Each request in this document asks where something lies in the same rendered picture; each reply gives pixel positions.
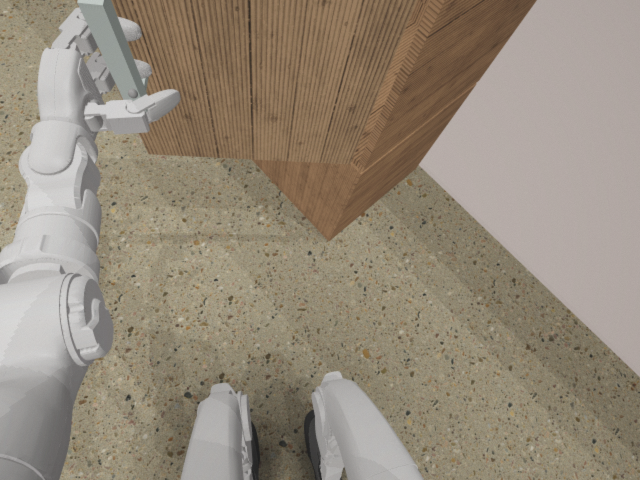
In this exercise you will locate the left robot upper arm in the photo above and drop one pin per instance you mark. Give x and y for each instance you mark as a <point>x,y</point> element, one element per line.
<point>51,330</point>

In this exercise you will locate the left robot thigh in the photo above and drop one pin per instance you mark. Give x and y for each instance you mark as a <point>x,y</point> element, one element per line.
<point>222,427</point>

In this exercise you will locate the handle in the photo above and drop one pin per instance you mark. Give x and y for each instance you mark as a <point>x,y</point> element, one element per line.
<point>106,29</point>

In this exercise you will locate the left robot forearm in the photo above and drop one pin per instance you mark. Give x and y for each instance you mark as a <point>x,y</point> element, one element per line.
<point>59,227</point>

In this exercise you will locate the left robot hand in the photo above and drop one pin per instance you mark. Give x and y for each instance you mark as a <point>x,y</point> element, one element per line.
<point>66,85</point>

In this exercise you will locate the robot left shin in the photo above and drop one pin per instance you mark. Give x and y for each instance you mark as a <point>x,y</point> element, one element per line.
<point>246,451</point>

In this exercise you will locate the cupboard door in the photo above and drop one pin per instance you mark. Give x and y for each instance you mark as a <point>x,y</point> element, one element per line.
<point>280,80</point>

